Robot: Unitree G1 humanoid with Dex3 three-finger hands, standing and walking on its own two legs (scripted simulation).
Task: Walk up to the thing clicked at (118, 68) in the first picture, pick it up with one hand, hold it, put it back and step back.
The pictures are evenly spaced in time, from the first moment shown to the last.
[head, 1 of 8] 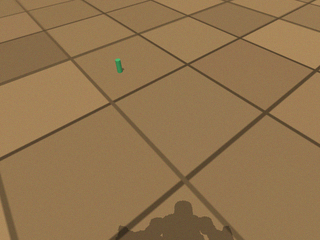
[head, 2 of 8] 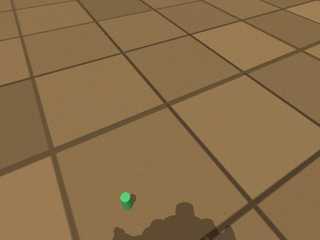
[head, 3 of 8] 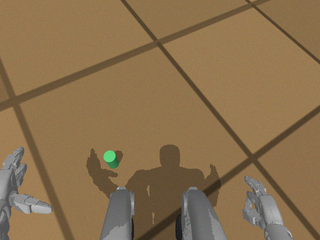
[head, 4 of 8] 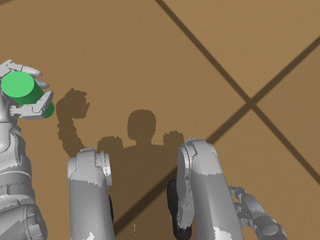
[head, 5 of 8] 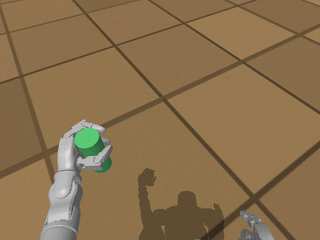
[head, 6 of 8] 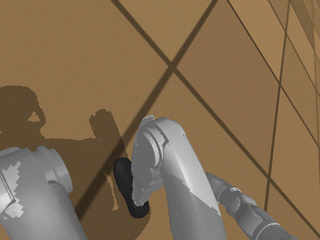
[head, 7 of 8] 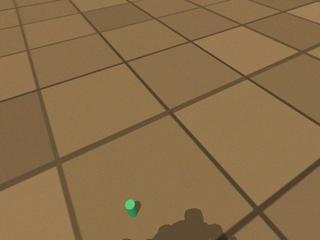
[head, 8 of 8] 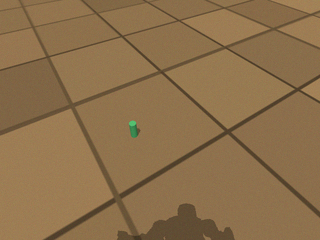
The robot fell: no
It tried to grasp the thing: yes
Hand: left
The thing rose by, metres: 0.70
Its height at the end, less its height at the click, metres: +0.00
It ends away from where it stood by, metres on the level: 0.01
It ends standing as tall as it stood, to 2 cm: yes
